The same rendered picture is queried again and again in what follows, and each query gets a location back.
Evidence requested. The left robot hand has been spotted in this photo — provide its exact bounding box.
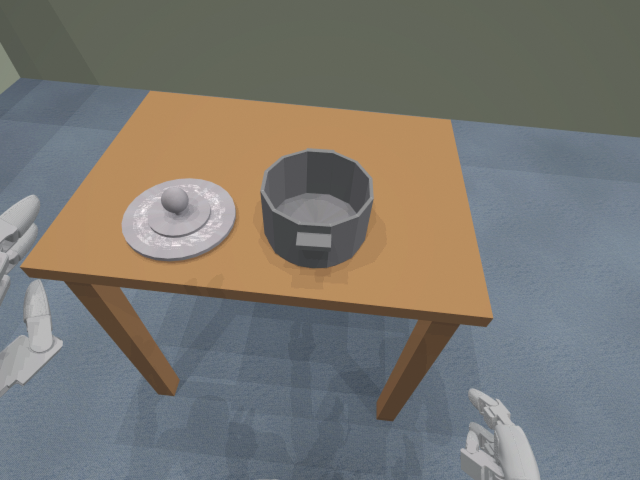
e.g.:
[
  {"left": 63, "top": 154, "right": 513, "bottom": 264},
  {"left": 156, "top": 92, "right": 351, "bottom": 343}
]
[{"left": 0, "top": 195, "right": 63, "bottom": 398}]

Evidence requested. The right robot hand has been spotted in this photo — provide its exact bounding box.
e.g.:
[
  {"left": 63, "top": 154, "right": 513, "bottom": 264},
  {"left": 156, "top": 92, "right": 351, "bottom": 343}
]
[{"left": 460, "top": 388, "right": 541, "bottom": 480}]

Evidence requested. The table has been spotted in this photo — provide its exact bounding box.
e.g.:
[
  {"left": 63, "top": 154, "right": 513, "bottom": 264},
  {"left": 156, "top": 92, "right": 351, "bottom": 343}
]
[{"left": 20, "top": 91, "right": 493, "bottom": 421}]

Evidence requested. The lid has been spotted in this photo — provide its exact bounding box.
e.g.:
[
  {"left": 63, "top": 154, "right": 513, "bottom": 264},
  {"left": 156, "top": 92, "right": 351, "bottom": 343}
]
[{"left": 122, "top": 178, "right": 236, "bottom": 261}]

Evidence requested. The pot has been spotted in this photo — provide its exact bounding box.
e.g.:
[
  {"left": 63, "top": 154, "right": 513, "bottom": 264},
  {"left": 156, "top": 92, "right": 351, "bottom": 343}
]
[{"left": 260, "top": 148, "right": 374, "bottom": 268}]

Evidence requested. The knob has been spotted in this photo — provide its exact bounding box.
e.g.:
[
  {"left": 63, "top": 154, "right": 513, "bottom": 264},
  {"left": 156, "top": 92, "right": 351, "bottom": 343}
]
[{"left": 161, "top": 187, "right": 189, "bottom": 213}]

